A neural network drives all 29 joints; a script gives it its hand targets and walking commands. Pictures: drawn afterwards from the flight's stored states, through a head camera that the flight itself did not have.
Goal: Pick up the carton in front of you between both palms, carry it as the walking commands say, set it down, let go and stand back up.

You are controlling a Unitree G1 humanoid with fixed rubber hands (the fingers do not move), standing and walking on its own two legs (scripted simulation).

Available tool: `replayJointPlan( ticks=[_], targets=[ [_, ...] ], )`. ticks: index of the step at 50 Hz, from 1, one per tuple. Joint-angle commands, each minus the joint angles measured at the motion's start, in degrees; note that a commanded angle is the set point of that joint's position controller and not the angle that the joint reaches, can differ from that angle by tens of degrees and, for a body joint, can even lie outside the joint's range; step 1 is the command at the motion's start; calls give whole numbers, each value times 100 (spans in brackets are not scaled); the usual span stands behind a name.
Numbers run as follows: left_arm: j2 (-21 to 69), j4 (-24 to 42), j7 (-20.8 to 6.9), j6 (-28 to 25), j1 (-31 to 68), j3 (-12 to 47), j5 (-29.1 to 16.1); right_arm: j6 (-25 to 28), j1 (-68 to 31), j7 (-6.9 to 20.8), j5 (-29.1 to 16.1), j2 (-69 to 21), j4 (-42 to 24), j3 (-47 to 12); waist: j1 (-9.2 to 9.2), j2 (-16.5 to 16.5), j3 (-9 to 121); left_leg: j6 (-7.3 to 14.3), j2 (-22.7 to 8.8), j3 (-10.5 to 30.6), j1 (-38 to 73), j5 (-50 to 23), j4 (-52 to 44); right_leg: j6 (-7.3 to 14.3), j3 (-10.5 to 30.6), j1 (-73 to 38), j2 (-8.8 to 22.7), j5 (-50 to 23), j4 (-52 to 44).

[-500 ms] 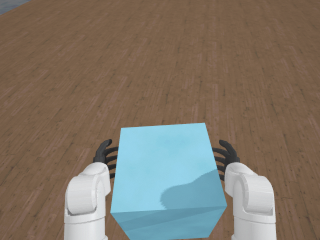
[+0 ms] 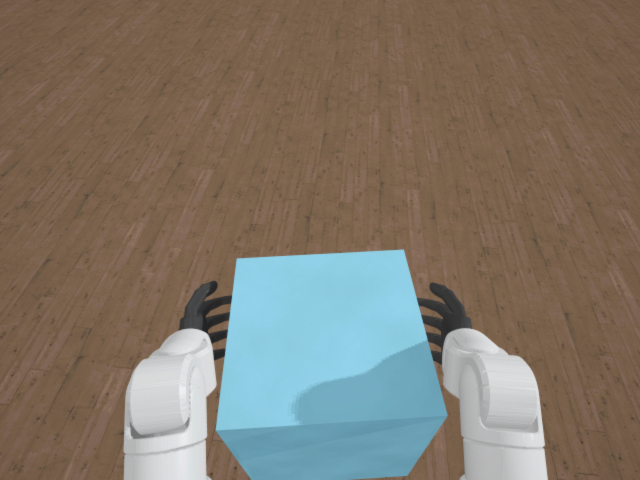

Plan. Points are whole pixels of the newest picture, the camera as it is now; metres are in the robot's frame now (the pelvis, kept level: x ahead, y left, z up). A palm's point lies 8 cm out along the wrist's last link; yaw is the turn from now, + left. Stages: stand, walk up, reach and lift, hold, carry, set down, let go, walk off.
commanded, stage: carry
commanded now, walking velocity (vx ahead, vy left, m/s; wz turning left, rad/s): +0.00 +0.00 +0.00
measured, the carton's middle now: (326, 373) +0.27 +0.00 -0.03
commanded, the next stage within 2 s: none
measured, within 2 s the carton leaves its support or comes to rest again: neither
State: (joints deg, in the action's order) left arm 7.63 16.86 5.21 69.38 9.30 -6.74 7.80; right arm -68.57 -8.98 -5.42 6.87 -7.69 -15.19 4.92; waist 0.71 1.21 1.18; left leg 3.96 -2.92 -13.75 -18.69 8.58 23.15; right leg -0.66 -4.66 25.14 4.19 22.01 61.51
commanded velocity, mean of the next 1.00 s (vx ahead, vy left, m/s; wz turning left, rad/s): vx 0.00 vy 0.00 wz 0.00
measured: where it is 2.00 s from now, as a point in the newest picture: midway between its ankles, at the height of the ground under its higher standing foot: outside the picture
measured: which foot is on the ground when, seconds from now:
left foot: down 0.00-1.00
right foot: up 0.00-0.20, down 0.22-1.00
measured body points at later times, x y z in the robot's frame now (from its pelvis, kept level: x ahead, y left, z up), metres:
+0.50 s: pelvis +0.20 -0.02 -0.01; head +0.20 -0.02 +0.44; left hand +0.47 +0.15 +0.07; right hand +0.49 -0.15 +0.06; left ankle +0.06 +0.09 -0.74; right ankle +0.23 -0.11 -0.74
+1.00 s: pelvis +0.19 +0.01 -0.02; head +0.17 +0.01 +0.43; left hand +0.46 +0.18 +0.05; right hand +0.47 -0.12 +0.05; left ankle +0.06 +0.08 -0.74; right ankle +0.23 -0.11 -0.74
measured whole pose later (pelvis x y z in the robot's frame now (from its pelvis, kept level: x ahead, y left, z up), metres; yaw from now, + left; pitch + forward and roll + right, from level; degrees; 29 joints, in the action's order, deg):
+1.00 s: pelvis +0.19 +0.01 -0.02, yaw +4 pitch +3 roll -2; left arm 7.6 11.4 4.6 65.0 8.7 -5.5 9.1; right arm -65.7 -8.1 -4.4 8.9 -7.5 -11.8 5.2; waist 0.1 -1.3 6.7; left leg 0.8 -2.1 -7.2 -4.8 26.8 28.7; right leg 0.2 -12.1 21.1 4.4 13.5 32.2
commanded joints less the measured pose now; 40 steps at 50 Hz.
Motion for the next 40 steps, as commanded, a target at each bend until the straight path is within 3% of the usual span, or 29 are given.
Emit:
replayJointPlan(
  ticks=[1, 6, 8, 10, 11, 12, 13, 14, 16, 18, 22, 24, 28, 30, 33, 35, 37, 40],
  targets=[
    [5906, 696, -1472, -284, 2605, 4405, -2566, 248, -2781, 1601, -2608, -5845, -1063, -4047, -27, -832, 2334, 256, -1415, 1069, 2342, -3531, -651, -21, 33, 350, 81, -305, -971],
    [5646, 1093, -1350, -320, 2364, 4452, -2499, 269, -2398, 1604, -2560, -5511, -1327, -4035, 12, -1159, 2212, 229, -1164, 357, 2310, -4212, -399, -60, -419, -93, -229, -1437, -2741],
    [5436, 1253, -1359, -227, 2383, 4439, -2543, 210, -2322, 1559, -2484, -5336, -1406, -3993, 40, -1108, 2161, 138, -1034, 265, 2247, -3680, -155, -59, -556, -410, -263, -2059, -3244],
    [5231, 1186, -1404, -99, 2266, 4369, -2531, 112, -2297, 1517, -2374, -5140, -1347, -3948, -39, -793, 2015, -123, -818, 139, 1863, -2767, 359, -70, -732, -1224, -245, -3172, -4319],
    [5110, 1128, -1437, -29, 2272, 4314, -2518, 58, -2284, 1503, -2305, -5029, -1279, -3930, -44, -636, 1984, -302, -755, 237, 1403, -2084, 559, -45, -511, -1866, 56, -3711, -4415],
    [4960, 1037, -1471, 48, 2316, 4232, -2508, -9, -2260, 1491, -2257, -4896, -1176, -3900, -26, -98, 2207, -515, -608, 297, 811, -792, 986, 89, 160, -2690, 827, -5717, -3905],
    [4896, 725, -1497, 81, 2242, 4113, -2419, -121, -2346, 1471, -2306, -4848, -1124, -3951, -57, 463, 2529, -619, -422, 700, 283, 635, 1057, 655, 669, -3530, 1395, -6946, -3416],
    [4898, 457, -1514, 74, 2022, 4001, -2397, -201, -2350, 1475, -2338, -4763, -1137, -3973, -90, 903, 2611, -669, -322, 773, 99, 1426, 998, 934, 963, -3574, 1537, -6560, -3532],
    [5095, 201, -1528, 78, 2033, 3921, -2336, -239, -2596, 1516, -2404, -4928, -937, -4033, -46, 822, 2450, -658, -257, 859, 319, 1434, 334, 846, 742, -3265, 1298, -6079, -3718],
    [5282, 103, -1548, 49, 2192, 3905, -2339, -211, -2825, 1570, -2468, -5159, -774, -4088, -73, 578, 2388, -654, -332, 826, 752, 411, -131, 513, 267, -3021, 944, -5673, -3497],
    [5491, 269, -1507, -24, 2575, 3960, -2405, -138, -3073, 1596, -2587, -5382, -792, -4105, -78, 41, 2546, -674, -491, 814, 1205, -1706, 425, 437, -6, -2575, 679, -5834, -3037],
    [5536, 403, -1481, -38, 2682, 4020, -2435, -101, -3028, 1574, -2571, -5432, -826, -4064, -67, -69, 2632, -685, -492, 828, 1110, -1921, 549, 483, -51, -2620, 653, -5979, -2955],
    [5547, 540, -1465, -39, 2718, 4138, -2505, -74, -2892, 1533, -2508, -5432, -893, -3998, -63, 14, 2577, -687, -379, 817, 986, -1422, 273, 543, -22, -2751, 679, -6294, -2964],
    [5508, 541, -1463, -32, 2655, 4164, -2515, -79, -2801, 1525, -2475, -5393, -871, -3967, -68, -54, 2494, -649, -401, 833, 1193, -1828, 153, 489, -73, -2533, 608, -5887, -2915],
    [5443, 533, -1462, -25, 2560, 4179, -2490, -83, -2664, 1532, -2431, -5331, -814, -3921, -63, -422, 2418, -578, -633, 902, 1671, -3406, 481, 348, -304, -1857, 400, -4579, -2806],
    [5436, 560, -1470, -21, 2598, 4199, -2488, -77, -2671, 1542, -2418, -5321, -822, -3908, -55, -554, 2294, -531, -706, 919, 1684, -3950, 613, 267, -433, -1657, 275, -3961, -2856],
    [5448, 544, -1489, -18, 2639, 4223, -2500, -67, -2694, 1552, -2400, -5331, -809, -3915, -54, -532, 2198, -519, -675, 899, 1499, -3880, 672, 260, -452, -1762, 275, -4020, -2900],
    [5476, 410, -1529, -51, 2630, 4262, -2494, -26, -2680, 1568, -2366, -5353, -708, -3959, -49, -311, 2183, -553, -586, 891, 1194, -2989, 606, 340, -323, -2054, 460, -4784, -2868]
  ],
)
